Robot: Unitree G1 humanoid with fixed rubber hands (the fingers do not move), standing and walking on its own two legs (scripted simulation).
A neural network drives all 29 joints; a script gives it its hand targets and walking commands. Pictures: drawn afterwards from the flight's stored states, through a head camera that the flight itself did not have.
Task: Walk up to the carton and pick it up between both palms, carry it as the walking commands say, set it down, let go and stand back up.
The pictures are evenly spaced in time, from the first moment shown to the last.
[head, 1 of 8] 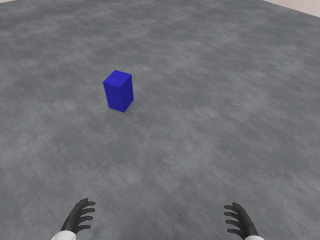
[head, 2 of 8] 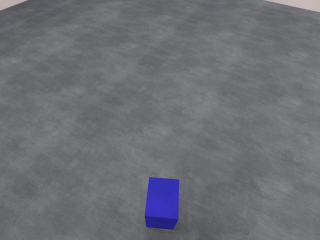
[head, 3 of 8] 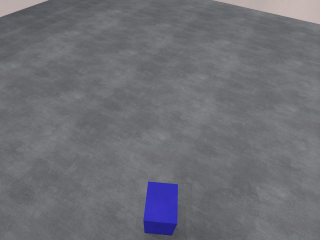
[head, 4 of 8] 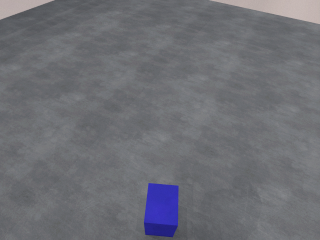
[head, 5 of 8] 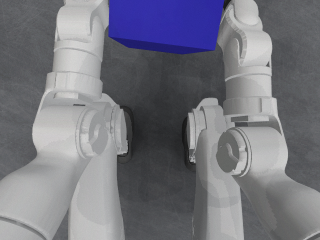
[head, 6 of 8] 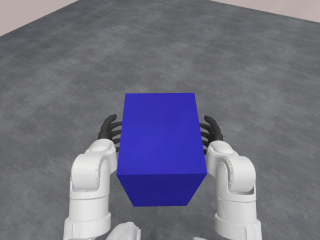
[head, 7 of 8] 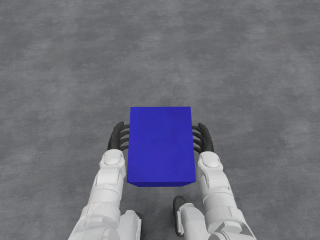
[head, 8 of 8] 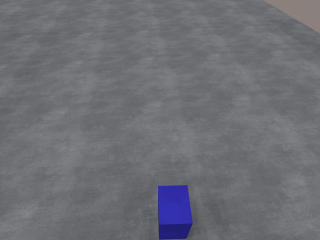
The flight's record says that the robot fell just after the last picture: no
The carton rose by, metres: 0.68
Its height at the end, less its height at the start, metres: +0.00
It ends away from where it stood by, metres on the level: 1.55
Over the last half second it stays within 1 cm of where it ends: yes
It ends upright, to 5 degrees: yes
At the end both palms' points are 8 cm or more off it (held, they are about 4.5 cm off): yes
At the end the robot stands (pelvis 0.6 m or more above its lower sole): yes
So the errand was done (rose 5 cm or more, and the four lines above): yes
